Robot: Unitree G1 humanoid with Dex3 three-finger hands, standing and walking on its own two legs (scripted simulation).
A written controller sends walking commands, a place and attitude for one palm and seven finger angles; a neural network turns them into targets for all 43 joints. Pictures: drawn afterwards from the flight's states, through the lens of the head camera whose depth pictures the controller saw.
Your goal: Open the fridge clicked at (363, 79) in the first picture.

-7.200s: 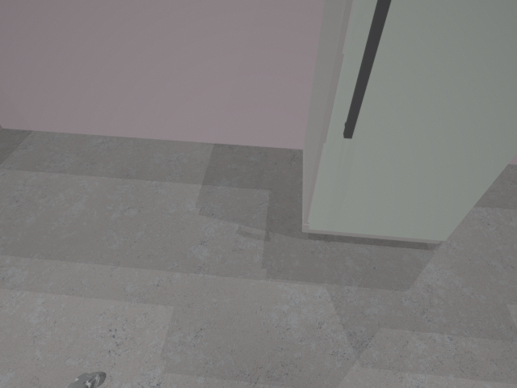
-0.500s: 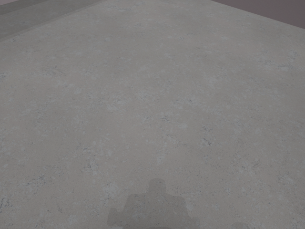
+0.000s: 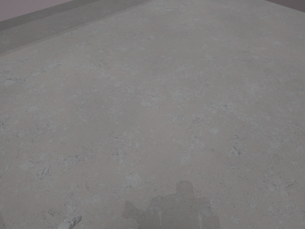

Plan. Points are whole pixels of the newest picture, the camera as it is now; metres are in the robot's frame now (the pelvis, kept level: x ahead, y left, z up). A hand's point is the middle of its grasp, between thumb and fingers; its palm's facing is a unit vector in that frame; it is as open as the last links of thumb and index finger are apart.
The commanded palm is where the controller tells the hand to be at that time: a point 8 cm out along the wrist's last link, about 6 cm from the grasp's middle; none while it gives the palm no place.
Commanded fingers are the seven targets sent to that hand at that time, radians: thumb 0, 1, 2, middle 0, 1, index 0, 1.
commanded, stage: turn to face it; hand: left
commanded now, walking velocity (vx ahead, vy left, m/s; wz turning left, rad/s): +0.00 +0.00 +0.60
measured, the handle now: out of the picture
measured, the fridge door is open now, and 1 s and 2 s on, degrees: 0 0 0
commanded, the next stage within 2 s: none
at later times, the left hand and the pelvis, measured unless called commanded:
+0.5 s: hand out of the picture -0.07 +0.22 -0.19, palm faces +0.38 -0.90 -0.23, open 7.4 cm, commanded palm none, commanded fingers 0.00 0.90 0.90 -0.20 -0.30 -0.20 -0.30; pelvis -0.02 +0.02 -0.02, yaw +20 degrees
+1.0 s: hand out of the picture +0.02 +0.27 -0.14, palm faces +0.56 -0.79 -0.25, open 7.4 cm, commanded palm none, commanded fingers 0.00 0.90 0.90 -0.20 -0.30 -0.20 -0.30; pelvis -0.01 +0.02 +0.00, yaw +36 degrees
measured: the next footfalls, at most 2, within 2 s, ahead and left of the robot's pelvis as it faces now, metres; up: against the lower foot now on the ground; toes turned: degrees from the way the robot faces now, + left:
right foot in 0.04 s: +0.02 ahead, -0.13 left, +0.00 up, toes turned +0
left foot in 0.48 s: -0.01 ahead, +0.12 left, +0.00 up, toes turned +25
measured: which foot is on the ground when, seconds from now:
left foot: down 0.00-0.02, up 0.04-0.46, down 0.48-1.00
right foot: up 0.00-0.02, down 0.04-0.48, up 0.50-1.00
